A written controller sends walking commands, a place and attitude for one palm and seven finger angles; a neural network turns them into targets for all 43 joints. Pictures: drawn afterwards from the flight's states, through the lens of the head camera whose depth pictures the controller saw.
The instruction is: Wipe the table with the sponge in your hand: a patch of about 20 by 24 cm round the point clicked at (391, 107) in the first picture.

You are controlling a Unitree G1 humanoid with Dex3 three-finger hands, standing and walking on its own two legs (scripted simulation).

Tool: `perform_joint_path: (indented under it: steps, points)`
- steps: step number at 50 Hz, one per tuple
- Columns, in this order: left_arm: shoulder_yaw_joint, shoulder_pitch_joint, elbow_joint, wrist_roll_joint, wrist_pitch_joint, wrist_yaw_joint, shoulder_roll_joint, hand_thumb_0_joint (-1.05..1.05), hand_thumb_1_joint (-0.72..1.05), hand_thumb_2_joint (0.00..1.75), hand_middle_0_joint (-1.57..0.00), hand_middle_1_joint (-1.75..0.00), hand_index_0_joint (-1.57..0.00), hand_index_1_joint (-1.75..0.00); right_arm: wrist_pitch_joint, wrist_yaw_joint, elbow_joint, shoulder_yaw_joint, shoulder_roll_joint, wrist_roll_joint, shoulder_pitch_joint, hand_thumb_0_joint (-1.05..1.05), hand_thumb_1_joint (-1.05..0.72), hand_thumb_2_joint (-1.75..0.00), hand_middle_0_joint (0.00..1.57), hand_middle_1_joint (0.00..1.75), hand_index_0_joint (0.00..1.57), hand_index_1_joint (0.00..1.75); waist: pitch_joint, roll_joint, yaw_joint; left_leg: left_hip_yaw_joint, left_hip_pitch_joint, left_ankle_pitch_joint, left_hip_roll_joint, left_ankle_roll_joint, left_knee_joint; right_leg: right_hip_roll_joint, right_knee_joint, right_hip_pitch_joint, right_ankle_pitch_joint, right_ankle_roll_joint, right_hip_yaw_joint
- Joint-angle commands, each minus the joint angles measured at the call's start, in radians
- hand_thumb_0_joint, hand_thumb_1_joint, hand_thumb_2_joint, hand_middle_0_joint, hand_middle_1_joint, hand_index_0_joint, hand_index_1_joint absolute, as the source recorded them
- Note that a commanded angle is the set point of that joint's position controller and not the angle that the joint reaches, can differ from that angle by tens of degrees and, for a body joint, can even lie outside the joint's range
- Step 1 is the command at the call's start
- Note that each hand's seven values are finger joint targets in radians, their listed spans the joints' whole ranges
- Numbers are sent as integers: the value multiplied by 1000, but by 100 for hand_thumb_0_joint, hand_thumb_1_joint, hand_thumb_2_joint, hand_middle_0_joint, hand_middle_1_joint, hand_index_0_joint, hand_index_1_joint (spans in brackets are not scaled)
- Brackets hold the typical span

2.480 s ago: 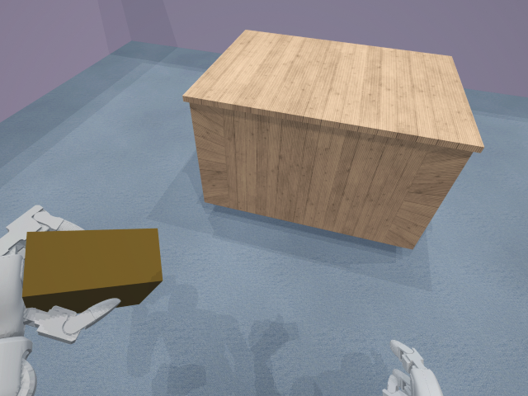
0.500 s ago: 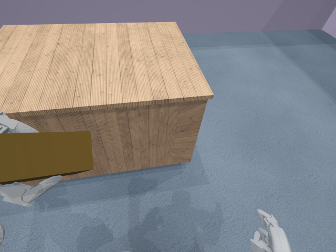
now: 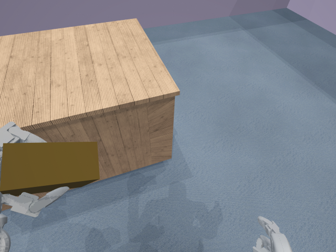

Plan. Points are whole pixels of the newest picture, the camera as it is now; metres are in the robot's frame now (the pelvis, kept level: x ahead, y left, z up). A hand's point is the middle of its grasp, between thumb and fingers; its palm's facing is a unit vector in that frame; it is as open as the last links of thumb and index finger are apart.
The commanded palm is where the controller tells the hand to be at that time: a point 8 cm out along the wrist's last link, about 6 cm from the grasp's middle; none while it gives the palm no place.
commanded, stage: take the last steps up to it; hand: left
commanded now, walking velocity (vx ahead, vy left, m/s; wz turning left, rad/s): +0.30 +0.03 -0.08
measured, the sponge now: (64, 168) +0.23 +0.19 +0.15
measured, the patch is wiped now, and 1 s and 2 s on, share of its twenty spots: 0.00 0.00 0.00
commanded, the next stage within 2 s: come to a stop and stand still in 1.52 s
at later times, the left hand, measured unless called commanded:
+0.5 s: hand (81, 152) +0.25 +0.16 +0.18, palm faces +0.35 -0.82 -0.46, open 10.1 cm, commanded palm +0.20 +0.22 +0.18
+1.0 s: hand (102, 108) +0.36 +0.15 +0.18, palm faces +0.38 -0.79 -0.48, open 10.1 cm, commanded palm +0.30 +0.20 +0.18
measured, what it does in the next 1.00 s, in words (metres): walks ahead: left foot, then right foot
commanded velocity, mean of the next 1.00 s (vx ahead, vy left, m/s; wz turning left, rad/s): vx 0.30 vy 0.08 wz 0.00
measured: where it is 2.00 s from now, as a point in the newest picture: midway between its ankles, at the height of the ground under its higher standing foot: (177, 234)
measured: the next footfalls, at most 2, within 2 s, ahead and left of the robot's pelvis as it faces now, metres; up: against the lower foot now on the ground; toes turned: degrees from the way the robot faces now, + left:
left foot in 0.02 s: +0.04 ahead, +0.12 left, +0.00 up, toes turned +6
right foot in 0.30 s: +0.08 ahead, -0.14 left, +0.00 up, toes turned -9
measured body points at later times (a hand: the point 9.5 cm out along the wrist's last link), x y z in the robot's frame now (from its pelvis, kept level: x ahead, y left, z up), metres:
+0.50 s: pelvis +0.03 -0.06 +0.01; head +0.05 -0.08 +0.46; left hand +0.23 +0.20 +0.20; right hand +0.17 -0.30 -0.10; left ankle +0.05 +0.08 -0.67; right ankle +0.04 -0.13 -0.73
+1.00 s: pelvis +0.14 -0.08 -0.01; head +0.16 -0.10 +0.44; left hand +0.33 +0.19 +0.20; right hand +0.29 -0.28 -0.12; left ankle +0.12 +0.07 -0.72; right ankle +0.16 -0.17 -0.73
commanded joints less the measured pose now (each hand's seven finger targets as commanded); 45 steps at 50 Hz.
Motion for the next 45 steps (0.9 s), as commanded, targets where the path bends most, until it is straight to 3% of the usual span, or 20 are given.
perform_joint_path:
  steps: [1,2,3,5,7,10,13,14,15,16,17,19,22,28,33,35,37,38,40,45]
  points:
    - [120,-81,-235,-9,-82,29,169,0,10,130,-120,-160,-120,-160,-58,-19,-177,-44,-104,8,-79,0,-90,-90,20,30,20,30,-149,249,25,-333,249,124,270,137,-265,-37,136,-143,-189,41,89]
    - [121,-67,-177,-4,-88,29,165,0,10,130,-120,-160,-120,-160,-63,-23,-156,-24,-70,-6,-77,0,-90,-90,20,30,20,30,-89,337,10,-474,201,61,358,202,-355,-13,336,-244,-303,54,38]
    - [118,-82,-165,3,-88,26,173,0,10,130,-120,-160,-120,-160,-72,-24,-149,-21,-62,-11,-82,0,-90,-90,20,30,20,30,-37,311,2,-501,137,21,376,234,-368,-42,439,-269,-269,54,73]
    - [91,-94,-152,10,-84,17,148,0,10,130,-120,-160,-120,-160,-85,-16,-122,-32,-77,0,-69,0,-90,-90,20,30,20,30,-20,227,10,-344,140,102,316,225,-322,-72,421,-294,-186,71,57]
    - [78,-102,-164,15,-79,13,132,0,10,130,-120,-160,-120,-160,-97,-14,-118,-38,-84,3,-68,0,-90,-90,20,30,20,30,-39,241,17,-209,88,128,258,183,-299,-67,318,-192,-152,82,-3]
    - [67,-106,-132,7,-69,13,120,0,10,130,-120,-160,-120,-160,-110,-15,-116,-35,-84,3,-56,0,-90,-90,20,30,20,30,-41,264,9,-138,40,99,226,155,-269,-36,130,-56,-151,90,-77]
    - [87,-139,-94,12,-63,16,140,0,10,130,-120,-160,-120,-160,-111,-19,-111,-32,-81,0,-75,0,-90,-90,20,30,20,30,-63,183,22,-78,-90,-59,187,108,-116,-35,-70,167,-79,79,-87]
    - [89,-151,-92,17,-64,17,144,0,10,130,-120,-160,-120,-160,-108,-18,-109,-34,-69,2,-74,0,-90,-90,20,30,20,30,-77,58,27,-17,-185,-112,126,79,66,-113,-141,250,-104,36,39]
    - [118,-157,-86,17,-63,22,189,0,10,130,-120,-160,-120,-160,-103,-15,-118,-30,-43,4,-76,0,-90,-90,20,30,20,30,-84,-218,27,56,-367,-215,3,30,345,-327,-258,309,-138,-71,420]
    - [131,-192,-101,6,-61,22,194,0,10,130,-120,-160,-120,-160,-112,-4,-125,-42,-69,2,-103,0,-90,-90,20,30,20,30,-100,-278,47,-47,-411,-247,-6,18,540,-442,-339,258,-235,-136,627]
    - [130,-200,-119,-1,-71,18,201,0,10,130,-120,-160,-120,-160,-115,0,-112,-42,-70,0,-109,0,-90,-90,20,30,20,30,-48,-214,31,-124,-431,-164,23,10,635,-454,-367,200,-262,-161,645]
    - [143,-118,-101,0,-90,6,186,0,10,130,-120,-160,-120,-160,-94,5,-80,-22,-51,-3,-92,0,-90,-90,20,30,20,30,-43,-75,17,-126,-409,-30,56,-7,654,-384,-320,174,-34,-132,389]
    - [137,-115,-120,3,-110,0,177,0,10,130,-120,-160,-120,-160,-80,0,-90,-26,-51,-2,-104,0,-90,-90,20,30,20,30,-73,-67,11,-88,-317,20,75,-5,465,-349,-289,150,177,-99,208]
    - [119,-91,-136,-5,-93,23,157,0,10,130,-120,-160,-120,-160,-96,-2,-134,-29,-40,-6,-86,0,-90,-90,20,30,20,30,-111,-106,45,29,-165,42,23,23,115,-328,-267,193,104,-103,197]
    - [88,-164,-156,-5,-82,36,150,0,10,130,-120,-160,-120,-160,-94,-7,-138,-37,-55,-2,-66,0,-90,-90,20,30,20,30,-97,-56,27,55,20,83,2,34,-89,-288,-152,141,20,-62,172]
    - [87,-179,-153,-8,-85,33,148,0,10,130,-120,-160,-120,-160,-90,-12,-144,-49,-82,4,-55,0,-90,-90,20,30,20,30,-101,84,10,-85,188,119,85,99,-167,-195,60,-8,40,2,112]
    - [100,-168,-126,-11,-96,28,160,0,10,130,-120,-160,-120,-160,-90,-14,-140,-39,-69,4,-59,0,-90,-90,20,30,20,30,-109,319,2,-512,295,173,348,261,-289,-54,446,-275,-336,71,10]
    - [113,-162,-125,-3,-92,24,186,0,10,130,-120,-160,-120,-160,-95,-13,-135,-35,-61,-3,-71,0,-90,-90,20,30,20,30,-72,275,6,-564,231,119,382,305,-312,-87,534,-316,-342,71,67]
    - [115,-121,-184,-8,-95,16,168,0,10,130,-120,-160,-120,-160,-107,-6,-120,-49,-69,8,-67,0,-90,-90,20,30,20,30,-81,183,20,-389,220,208,322,275,-250,-117,449,-314,-289,79,64]
    - [112,-68,-181,-12,-89,16,137,0,10,130,-120,-160,-120,-160,-137,1,-108,-39,-72,5,-70,0,-90,-90,20,30,20,30,-114,238,27,-94,25,168,192,150,-166,-57,85,35,-96,92,-96]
